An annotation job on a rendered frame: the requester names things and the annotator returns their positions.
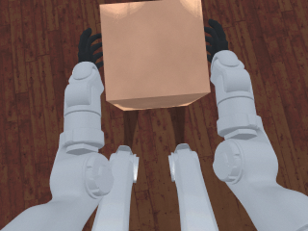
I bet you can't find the right robot hand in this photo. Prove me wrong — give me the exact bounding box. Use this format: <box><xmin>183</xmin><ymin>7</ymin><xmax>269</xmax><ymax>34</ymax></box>
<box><xmin>204</xmin><ymin>18</ymin><xmax>229</xmax><ymax>64</ymax></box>

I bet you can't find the left robot hand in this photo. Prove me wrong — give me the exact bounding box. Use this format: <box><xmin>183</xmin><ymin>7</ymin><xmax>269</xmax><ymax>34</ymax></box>
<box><xmin>77</xmin><ymin>28</ymin><xmax>104</xmax><ymax>69</ymax></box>

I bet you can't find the right robot forearm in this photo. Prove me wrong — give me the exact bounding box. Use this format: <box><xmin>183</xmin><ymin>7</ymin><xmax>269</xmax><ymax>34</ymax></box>
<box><xmin>210</xmin><ymin>50</ymin><xmax>278</xmax><ymax>171</ymax></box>

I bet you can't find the carton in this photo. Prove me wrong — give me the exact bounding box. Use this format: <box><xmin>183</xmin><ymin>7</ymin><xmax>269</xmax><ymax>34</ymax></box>
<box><xmin>99</xmin><ymin>0</ymin><xmax>211</xmax><ymax>111</ymax></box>

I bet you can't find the left robot shin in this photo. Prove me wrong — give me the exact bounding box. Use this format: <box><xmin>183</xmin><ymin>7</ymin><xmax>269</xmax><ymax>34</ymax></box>
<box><xmin>109</xmin><ymin>145</ymin><xmax>134</xmax><ymax>163</ymax></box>

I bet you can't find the robot left thigh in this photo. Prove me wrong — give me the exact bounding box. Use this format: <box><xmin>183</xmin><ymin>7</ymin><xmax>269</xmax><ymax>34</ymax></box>
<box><xmin>91</xmin><ymin>150</ymin><xmax>140</xmax><ymax>231</ymax></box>

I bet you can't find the left robot forearm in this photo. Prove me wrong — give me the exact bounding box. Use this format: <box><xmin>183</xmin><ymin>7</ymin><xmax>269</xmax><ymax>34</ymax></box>
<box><xmin>49</xmin><ymin>62</ymin><xmax>105</xmax><ymax>186</ymax></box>

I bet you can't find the right robot upper arm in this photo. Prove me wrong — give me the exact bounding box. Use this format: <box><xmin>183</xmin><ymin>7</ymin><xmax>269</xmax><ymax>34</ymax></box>
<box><xmin>213</xmin><ymin>139</ymin><xmax>308</xmax><ymax>231</ymax></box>

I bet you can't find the left robot upper arm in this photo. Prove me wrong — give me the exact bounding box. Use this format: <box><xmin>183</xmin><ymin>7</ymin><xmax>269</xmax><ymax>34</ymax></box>
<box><xmin>0</xmin><ymin>152</ymin><xmax>115</xmax><ymax>231</ymax></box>

